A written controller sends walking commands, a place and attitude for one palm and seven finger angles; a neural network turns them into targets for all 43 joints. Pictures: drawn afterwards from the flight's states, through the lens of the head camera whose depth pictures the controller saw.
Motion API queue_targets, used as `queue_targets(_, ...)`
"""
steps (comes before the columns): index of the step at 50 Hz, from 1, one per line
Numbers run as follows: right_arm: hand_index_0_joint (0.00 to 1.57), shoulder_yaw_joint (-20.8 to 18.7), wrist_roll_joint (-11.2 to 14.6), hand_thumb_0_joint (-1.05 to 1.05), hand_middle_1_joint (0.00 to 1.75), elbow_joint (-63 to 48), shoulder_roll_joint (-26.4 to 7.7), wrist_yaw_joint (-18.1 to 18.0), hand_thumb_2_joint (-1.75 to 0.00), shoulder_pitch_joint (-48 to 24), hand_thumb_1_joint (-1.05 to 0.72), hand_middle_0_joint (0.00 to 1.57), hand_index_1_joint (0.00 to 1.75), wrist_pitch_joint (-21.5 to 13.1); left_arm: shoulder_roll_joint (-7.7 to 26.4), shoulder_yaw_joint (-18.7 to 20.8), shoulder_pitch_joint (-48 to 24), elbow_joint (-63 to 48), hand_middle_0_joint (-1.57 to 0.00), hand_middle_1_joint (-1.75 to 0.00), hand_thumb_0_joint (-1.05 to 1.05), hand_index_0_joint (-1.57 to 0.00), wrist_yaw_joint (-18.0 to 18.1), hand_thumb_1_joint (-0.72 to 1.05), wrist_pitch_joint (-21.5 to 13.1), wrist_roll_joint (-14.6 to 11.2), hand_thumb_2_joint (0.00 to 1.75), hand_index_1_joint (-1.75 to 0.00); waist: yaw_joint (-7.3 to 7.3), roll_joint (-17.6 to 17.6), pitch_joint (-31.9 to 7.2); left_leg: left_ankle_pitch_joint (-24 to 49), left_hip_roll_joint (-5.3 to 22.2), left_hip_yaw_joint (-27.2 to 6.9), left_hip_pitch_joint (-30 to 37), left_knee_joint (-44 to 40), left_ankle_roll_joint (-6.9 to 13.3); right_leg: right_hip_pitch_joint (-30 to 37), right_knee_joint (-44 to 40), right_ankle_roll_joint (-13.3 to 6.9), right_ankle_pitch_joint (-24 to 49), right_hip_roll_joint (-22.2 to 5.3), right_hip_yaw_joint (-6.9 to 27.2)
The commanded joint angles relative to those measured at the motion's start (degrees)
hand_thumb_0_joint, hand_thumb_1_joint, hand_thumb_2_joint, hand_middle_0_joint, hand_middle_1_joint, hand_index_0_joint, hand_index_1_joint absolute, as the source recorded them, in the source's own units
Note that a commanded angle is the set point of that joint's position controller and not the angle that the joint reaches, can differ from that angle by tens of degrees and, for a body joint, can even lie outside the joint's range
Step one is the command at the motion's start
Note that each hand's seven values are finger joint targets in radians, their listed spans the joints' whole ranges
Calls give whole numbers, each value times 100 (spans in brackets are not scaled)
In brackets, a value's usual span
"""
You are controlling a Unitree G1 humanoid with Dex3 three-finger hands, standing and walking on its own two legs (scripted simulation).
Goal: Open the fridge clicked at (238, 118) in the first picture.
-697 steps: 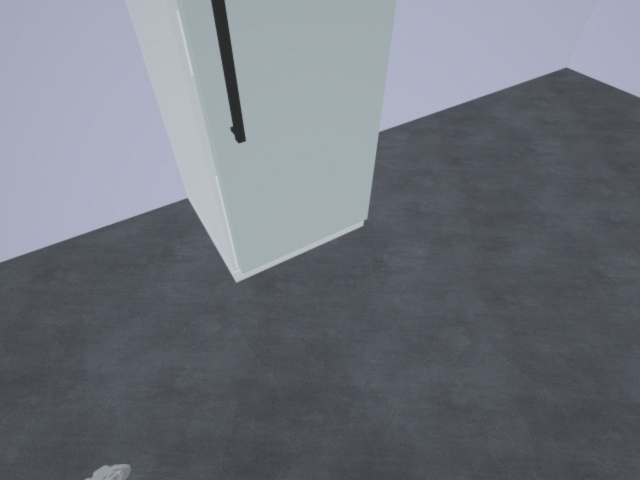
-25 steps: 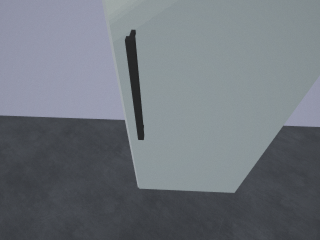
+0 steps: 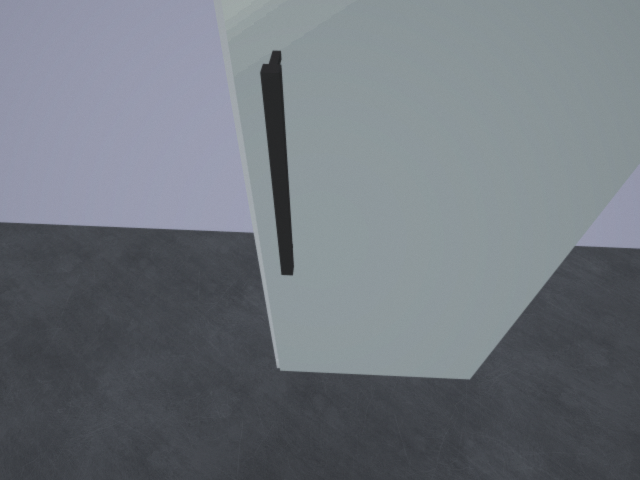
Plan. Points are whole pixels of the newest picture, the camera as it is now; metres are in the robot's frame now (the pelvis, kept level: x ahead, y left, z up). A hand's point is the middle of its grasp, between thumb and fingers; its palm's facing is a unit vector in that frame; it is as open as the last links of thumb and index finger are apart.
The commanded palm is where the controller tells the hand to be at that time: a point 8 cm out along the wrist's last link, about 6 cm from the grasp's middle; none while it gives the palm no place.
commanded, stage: raise the hand to about handle height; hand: left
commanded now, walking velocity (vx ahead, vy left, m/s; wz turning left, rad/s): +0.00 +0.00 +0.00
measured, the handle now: (282, 185) +0.50 +0.09 +0.09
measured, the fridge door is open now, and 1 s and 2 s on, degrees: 0 0 0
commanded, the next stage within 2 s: none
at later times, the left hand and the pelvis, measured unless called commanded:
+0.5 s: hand out of the picture +0.13 +0.21 -0.06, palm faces +0.19 -0.98 -0.09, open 9.2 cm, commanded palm +0.13 +0.25 -0.03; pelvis -0.04 +0.01 -0.09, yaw +2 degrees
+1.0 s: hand (126, 408) +0.19 +0.24 +0.00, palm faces +0.06 -0.99 -0.10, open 12.3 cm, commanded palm +0.16 +0.30 +0.02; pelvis -0.04 +0.02 -0.07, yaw +1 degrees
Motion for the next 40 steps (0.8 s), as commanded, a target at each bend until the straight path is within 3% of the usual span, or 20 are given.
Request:
queue_targets(1, 20, -115, 50, 0, 30, -1565, -1170, -250, -90, -620, -90, 20, 30, -1533, 573, 200, -1072, -4695, -21, -34, 0, -21, 424, 83, -874, -660, 87, -34, -208, 1067, -1093, 1480, 264, 212, 766, 25, 123, -913, 332, 190, 928, -375, 129)
queue_targets(3, 20, -232, 327, 0, 30, -2076, -1167, -248, -90, -621, -90, 20, 30, -1597, -353, -470, -387, -5040, -21, -37, 0, -21, 387, 78, -526, -906, 85, -37, -406, -371, 100, 410, 159, -218, -359, 198, 289, -1498, 391, 309, 464, -370, -52)
queue_targets(4, 20, -254, 256, 0, 30, -2295, -1300, -250, -90, -587, -90, 20, 30, -1816, -279, -517, -682, -5482, -21, -39, 0, -21, 309, 76, -892, -956, 84, -39, -499, -894, -151, 158, 146, -337, -462, 511, 328, -1784, 537, 371, 211, -408, -24)
queue_targets(6, 20, -436, 20, 0, 30, -2423, -1344, -213, -90, -486, -90, 20, 30, -2122, 116, -137, -629, -5438, -21, -42, 0, -21, 231, 71, -1425, -754, 82, -42, -472, -1342, -644, 81, 2, -396, -937, 1264, 304, -2424, 1022, 471, 99, -430, 108)
queue_targets(7, 20, -498, -43, 0, 30, -2473, -1277, -140, -90, -490, -90, 20, 30, -2167, -32, -76, -433, -5072, -22, -43, 0, -22, 117, 69, -1631, -739, 81, -43, -410, -1632, -728, -16, -36, -449, -1356, 1556, 233, -2694, 1279, 502, 10, -457, 128)
queue_targets(8, 20, -548, -48, 0, 30, -2665, -1231, -37, -90, -486, -90, 20, 30, -2249, -115, 0, 238, -4858, -22, -45, 0, -22, -88, 67, -1902, -793, 80, -45, -99, -1413, -918, 82, -94, -413, -1578, 1775, 164, -2658, 1593, 450, 150, -467, 175)
queue_targets(11, 20, -624, -122, 0, 30, -2979, -1202, 259, -90, -810, -90, 20, 30, -2237, -55, 473, 1630, -4693, -22, -50, 0, -22, -925, 60, -2889, -1215, 77, -50, 379, -1198, -1278, 209, -149, -286, -2531, 2488, -44, -2675, 2537, 362, 1011, -478, 218)
queue_targets(13, 20, -697, -99, 0, 30, -3175, -1213, 401, -90, -915, -90, 20, 30, -2074, 640, 1280, 1839, -4760, -22, -53, 0, -22, -1495, 55, -3508, -1259, 75, -53, 578, -514, -1545, 427, -213, -213, -3033, 2939, -125, -2461, 3116, 242, 1734, -530, 468)
queue_targets(14, 20, -727, -105, 0, 30, -3431, -1269, 417, -90, -1075, -90, 20, 30, -1960, 978, 1453, 1724, -5097, -23, -54, 0, -23, -1565, 53, -3495, -1090, 74, -54, 672, 57, -1804, 447, -226, -48, -3088, 2998, -86, -2488, 3262, 206, 1652, -514, 505)
queue_targets(15, 20, -728, -89, 0, 30, -3610, -1229, 419, -90, -1185, -90, 20, 30, -1827, 1068, 1439, 1600, -5363, -23, -55, 0, -23, -1522, 50, -3313, -943, 73, -55, 691, 563, -1748, 445, -225, 46, -3008, 2987, -39, -2661, 3337, 148, 1365, -437, 451)
queue_targets(17, 20, -681, -52, 0, 30, -3975, -1189, 407, -90, -1270, -90, 20, 30, -1612, 1019, 1257, 1090, -6098, -23, -58, 0, -23, -1317, 46, -2893, -880, 71, -58, 564, 846, -1568, 188, -214, 49, -2855, 2945, 44, -3062, 3243, 121, 620, -326, 345)
queue_targets(19, 20, -657, -33, 0, 30, -4147, -1178, 324, -90, -1159, -90, 20, 30, -1507, 997, 1264, 387, -6934, -24, -62, 0, -24, -1012, 41, -2753, -995, 69, -62, 292, 466, -1595, -193, -138, -107, -2923, 3081, 119, -3296, 3036, 209, 24, -273, 494)
queue_targets(21, 20, -560, -25, 0, 30, -4193, -1149, 224, -90, -1070, -90, 20, 30, -1576, 947, 1139, -646, -7790, -24, -64, 0, -24, -862, 36, -3035, -1143, 67, -64, -27, 418, -1622, -885, -44, -321, -2981, 3092, 122, -3717, 2946, 248, -981, -225, 374)
queue_targets(23, 20, -468, -14, 0, 30, -4046, -1110, 49, -90, -1065, -90, 20, 30, -1743, 848, 815, -1622, -8569, -24, -68, 0, -24, -861, 32, -3515, -1268, 65, -68, -306, 305, -1717, -795, -9, -475, -2820, 3429, 195, -4004, 2935, 233, -962, -154, 494)
queue_targets(26, 20, -429, -29, 0, 30, -3653, -1257, -100, -90, -708, -90, 20, 30, -1993, 795, 482, -1235, -8002, -25, -72, 0, -25, -1308, 25, -3717, -1323, 62, -72, -496, 159, -1901, -480, 61, -594, -2678, 3613, 201, -4110, 3048, 284, -437, -123, 425)
queue_targets(30, 20, -332, 147, 0, 30, -3578, -1350, -262, -90, -718, -90, 20, 30, -1988, 1220, 758, -626, -6547, -25, -78, 0, -25, -1944, 15, -2611, -1339, 58, -78, -286, -54, -1491, -1040, 12, -557, -3150, 3336, 136, -3851, 2610, 337, -1243, -202, 589)
queue_targets(33, 20, -353, 225, 0, 30, -3769, -1336, -319, -90, -847, -90, 20, 30, -1740, 1735, 1683, 5, -5970, -26, -82, 0, -26, -1980, 8, -1391, -1412, 55, -82, 222, -249, -1866, -846, -88, -468, -3045, 2941, 108, -2990, 2318, 359, -1336, -299, 632)
queue_targets(35, 20, -337, 226, 0, 30, -3975, -1218, -351, -90, -967, -90, 20, 30, -1659, 1837, 2118, -101, -6701, -26, -86, 0, -26, -1753, 4, -1022, -1614, 53, -86, 426, -168, -2385, -408, -113, -403, -2698, 2775, 96, -2399, 2235, 399, -840, -394, 648)
queue_targets(38, 20, -306, 143, 0, 30, -3851, -1094, -383, -90, -1025, -90, 20, 30, -1726, 1894, 2607, -401, -7365, -27, -90, 0, -27, -1170, -3, -1303, -1816, 50, -90, 445, -135, -2354, 58, -36, -465, -2463, 2619, 52, -2250, 2339, 388, 26, -303, 378)
queue_targets(40, 20, -301, 93, 0, 30, -3656, -1111, -314, -90, -863, -90, 20, 30, -1846, 1590, 2248, -647, -7489, -27, -93, 0, -27, -1004, -8, -1886, -1755, 48, -93, 222, 69, -1856, 143, 8, -490, -2310, 2556, 29, -2741, 2495, 318, 142, -205, 146)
